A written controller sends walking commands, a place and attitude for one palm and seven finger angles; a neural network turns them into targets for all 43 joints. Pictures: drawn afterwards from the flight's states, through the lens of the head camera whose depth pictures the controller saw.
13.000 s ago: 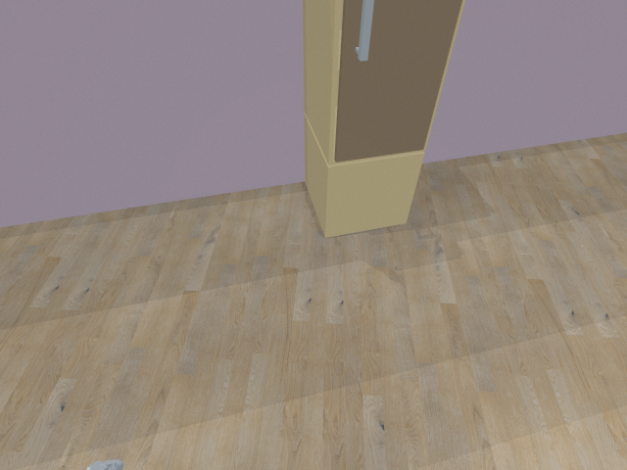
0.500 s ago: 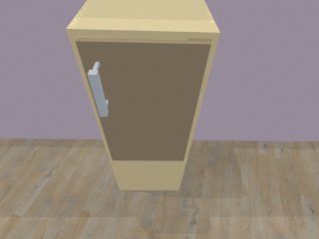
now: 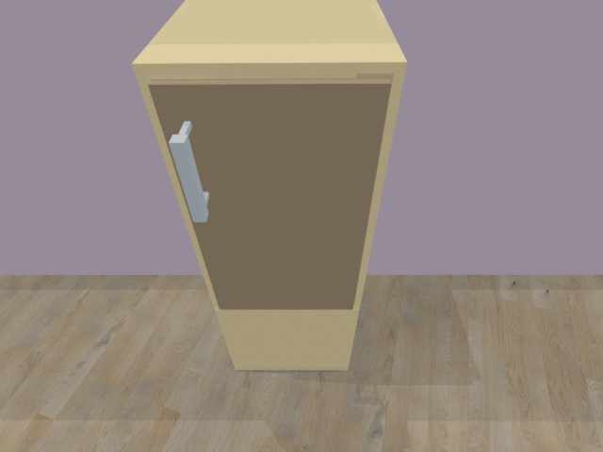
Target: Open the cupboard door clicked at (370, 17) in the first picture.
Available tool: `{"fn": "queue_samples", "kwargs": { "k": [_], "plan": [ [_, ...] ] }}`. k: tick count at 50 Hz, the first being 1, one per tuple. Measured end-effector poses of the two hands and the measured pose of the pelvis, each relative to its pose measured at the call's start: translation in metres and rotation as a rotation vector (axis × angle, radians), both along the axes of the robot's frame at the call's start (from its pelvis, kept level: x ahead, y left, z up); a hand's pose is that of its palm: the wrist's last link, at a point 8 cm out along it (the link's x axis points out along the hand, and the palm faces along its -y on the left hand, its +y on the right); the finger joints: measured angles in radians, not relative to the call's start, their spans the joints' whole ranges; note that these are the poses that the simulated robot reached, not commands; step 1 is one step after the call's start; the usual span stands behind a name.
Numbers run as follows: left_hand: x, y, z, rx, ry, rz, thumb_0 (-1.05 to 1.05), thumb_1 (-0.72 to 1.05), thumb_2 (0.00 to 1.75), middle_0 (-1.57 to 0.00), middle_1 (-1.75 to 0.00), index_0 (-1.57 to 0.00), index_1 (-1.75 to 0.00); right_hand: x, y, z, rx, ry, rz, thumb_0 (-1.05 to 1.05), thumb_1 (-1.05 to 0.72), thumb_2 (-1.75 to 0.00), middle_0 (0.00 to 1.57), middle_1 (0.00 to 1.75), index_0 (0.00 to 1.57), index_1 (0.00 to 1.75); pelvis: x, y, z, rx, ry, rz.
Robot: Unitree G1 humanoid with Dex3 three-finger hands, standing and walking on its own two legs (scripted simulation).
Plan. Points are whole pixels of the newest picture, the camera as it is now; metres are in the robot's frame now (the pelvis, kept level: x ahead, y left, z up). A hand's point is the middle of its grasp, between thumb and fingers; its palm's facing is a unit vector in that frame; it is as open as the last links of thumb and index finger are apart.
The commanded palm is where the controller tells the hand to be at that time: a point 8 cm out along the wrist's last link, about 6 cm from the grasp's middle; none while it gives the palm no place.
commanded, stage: come to a stop and stand still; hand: left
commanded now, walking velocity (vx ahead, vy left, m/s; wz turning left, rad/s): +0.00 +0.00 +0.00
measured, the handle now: (193, 173) +0.50 +0.20 +0.12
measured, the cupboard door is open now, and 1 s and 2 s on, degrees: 0 0 0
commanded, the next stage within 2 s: look again from close up in 0.52 s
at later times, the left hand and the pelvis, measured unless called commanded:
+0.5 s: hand out of the picture +0.01 +0.15 -0.17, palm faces +0.02 -0.98 -0.18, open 7.4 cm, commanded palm none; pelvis +0.02 -0.01 +0.01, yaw -1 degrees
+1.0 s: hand out of the picture +0.02 +0.15 -0.16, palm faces +0.02 -0.98 -0.19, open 7.4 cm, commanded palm none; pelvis +0.02 -0.02 +0.01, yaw -1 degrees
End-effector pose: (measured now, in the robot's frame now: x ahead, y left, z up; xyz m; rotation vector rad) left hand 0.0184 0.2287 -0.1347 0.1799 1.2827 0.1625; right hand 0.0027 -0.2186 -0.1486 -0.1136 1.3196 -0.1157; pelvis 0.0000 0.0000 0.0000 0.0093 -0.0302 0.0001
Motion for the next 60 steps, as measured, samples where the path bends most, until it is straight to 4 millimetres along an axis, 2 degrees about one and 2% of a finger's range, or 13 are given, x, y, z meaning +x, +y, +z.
{"fn": "queue_samples", "kwargs": {
  "k": [10,21,32,46,60],
  "plan": [
    [-0.003,-0.011,-0.001,-0.025,0.064,0.011,0.0,0.91,0.9,-0.2,-0.3,-0.19,-0.3,-0.002,0.005,0.004,0.008,0.071,-0.002,0.01,-0.92,-0.9,0.2,0.3,0.2,0.3,0.013,-0.004,0.005,0.003,0.006,-0.007],
    [-0.009,-0.025,-0.003,-0.05,0.114,0.022,0.0,0.91,0.9,-0.2,-0.3,-0.2,-0.3,0.013,-0.007,0.008,-0.02,0.075,-0.007,0.01,-0.92,-0.9,0.2,0.3,0.2,0.3,0.021,-0.009,0.008,0.003,0.008,-0.012],
    [-0.005,-0.028,-0.001,-0.045,0.11,0.019,0.0,0.91,0.9,-0.2,-0.3,-0.2,-0.3,0.023,-0.017,0.011,-0.034,0.055,-0.006,0.01,-0.93,-0.9,0.2,0.3,0.2,0.3,0.023,-0.014,0.01,0.004,0.007,-0.017],
    [-0.002,-0.03,0.002,-0.031,0.093,0.017,0.0,0.91,0.9,-0.2,-0.3,-0.19,-0.3,0.015,-0.02,0.01,-0.021,0.072,-0.008,0.01,-0.92,-0.9,0.2,0.3,0.2,0.3,0.021,-0.022,0.011,0.006,0.006,-0.017],
    [-0.012,-0.04,0.001,-0.042,0.108,0.026,0.0,0.91,0.9,-0.2,-0.3,-0.19,-0.3,0.004,-0.022,0.009,-0.011,0.095,-0.011,0.01,-0.92,-0.9,0.2,0.3,0.2,0.3,0.017,-0.028,0.011,0.005,0.008,-0.014]
  ]
}}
